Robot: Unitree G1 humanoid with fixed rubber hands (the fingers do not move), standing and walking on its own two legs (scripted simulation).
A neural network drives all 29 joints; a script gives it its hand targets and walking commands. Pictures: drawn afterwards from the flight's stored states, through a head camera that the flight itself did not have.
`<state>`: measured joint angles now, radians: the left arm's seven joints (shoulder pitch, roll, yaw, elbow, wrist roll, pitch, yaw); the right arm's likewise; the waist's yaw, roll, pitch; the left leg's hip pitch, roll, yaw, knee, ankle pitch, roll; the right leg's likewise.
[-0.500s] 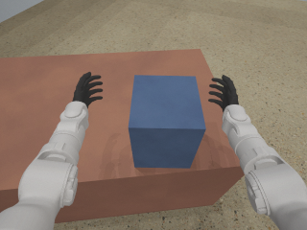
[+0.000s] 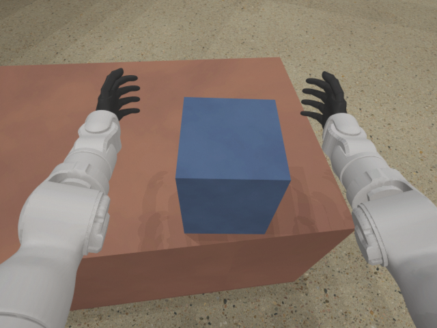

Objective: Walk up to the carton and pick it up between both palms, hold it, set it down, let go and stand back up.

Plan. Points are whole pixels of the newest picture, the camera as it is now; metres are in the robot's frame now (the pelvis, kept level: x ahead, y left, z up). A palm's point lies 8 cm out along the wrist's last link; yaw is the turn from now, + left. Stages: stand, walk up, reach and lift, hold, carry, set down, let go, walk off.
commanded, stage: reach and lift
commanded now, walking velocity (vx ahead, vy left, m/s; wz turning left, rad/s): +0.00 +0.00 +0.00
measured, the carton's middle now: (227, 170) +0.46 +0.01 -0.04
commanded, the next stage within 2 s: none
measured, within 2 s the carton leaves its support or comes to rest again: neither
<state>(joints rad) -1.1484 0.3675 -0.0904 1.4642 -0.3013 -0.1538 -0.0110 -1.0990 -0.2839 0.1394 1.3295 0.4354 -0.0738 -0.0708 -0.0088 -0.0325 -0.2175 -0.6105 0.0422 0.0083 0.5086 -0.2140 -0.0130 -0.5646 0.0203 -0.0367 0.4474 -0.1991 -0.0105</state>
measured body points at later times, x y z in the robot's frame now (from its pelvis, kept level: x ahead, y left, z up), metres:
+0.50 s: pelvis -0.01 +0.00 -0.03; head +0.11 +0.02 +0.41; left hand +0.47 +0.21 +0.01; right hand +0.47 -0.17 +0.02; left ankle +0.00 +0.12 -0.73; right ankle -0.01 -0.11 -0.73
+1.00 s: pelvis -0.01 +0.00 -0.04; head +0.13 +0.02 +0.39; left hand +0.47 +0.18 +0.00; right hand +0.48 -0.13 +0.01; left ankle +0.00 +0.12 -0.73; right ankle -0.01 -0.11 -0.73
